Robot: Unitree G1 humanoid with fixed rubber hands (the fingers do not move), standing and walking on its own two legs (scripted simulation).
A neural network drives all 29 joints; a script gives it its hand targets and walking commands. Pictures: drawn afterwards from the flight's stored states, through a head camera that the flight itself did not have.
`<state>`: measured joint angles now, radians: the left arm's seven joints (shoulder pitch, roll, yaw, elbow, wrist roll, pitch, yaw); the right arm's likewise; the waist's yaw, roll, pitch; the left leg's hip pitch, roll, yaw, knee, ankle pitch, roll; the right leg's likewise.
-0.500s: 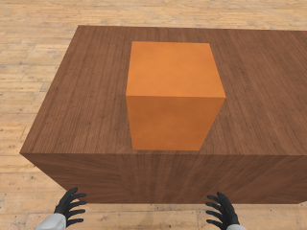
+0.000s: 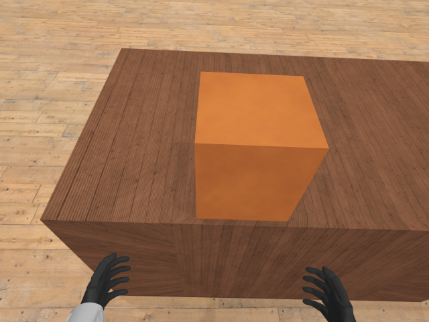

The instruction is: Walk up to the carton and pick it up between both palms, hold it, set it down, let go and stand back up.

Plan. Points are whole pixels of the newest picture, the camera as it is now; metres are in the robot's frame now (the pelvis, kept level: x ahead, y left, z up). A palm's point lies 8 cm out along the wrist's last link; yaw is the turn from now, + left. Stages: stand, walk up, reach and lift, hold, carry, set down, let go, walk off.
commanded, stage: reach and lift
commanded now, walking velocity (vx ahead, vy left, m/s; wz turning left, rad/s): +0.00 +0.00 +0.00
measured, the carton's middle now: (246, 151) +0.44 -0.04 +0.06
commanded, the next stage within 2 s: none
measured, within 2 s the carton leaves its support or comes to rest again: neither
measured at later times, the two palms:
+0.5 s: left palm (104, 276) +0.18 +0.20 +0.00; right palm (351, 295) +0.18 -0.22 +0.00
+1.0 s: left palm (111, 229) +0.24 +0.19 +0.06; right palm (360, 246) +0.24 -0.22 +0.06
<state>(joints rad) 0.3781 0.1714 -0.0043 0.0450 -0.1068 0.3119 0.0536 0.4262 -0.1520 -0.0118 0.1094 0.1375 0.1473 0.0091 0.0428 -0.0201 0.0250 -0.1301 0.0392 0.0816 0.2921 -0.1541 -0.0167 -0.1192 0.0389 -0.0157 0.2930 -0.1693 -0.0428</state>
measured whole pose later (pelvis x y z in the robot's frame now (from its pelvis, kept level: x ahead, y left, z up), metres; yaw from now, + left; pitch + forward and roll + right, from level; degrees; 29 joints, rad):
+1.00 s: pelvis +0.01 -0.01 +0.00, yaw -1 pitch -2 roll +1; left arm 0.21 0.13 0.00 -0.17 -0.13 0.27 0.13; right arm 0.20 -0.26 -0.03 0.00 0.30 0.08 0.00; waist 0.04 -0.03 0.00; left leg -0.07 0.04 0.10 0.26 -0.16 -0.02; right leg -0.08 0.05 0.00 0.30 -0.19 -0.05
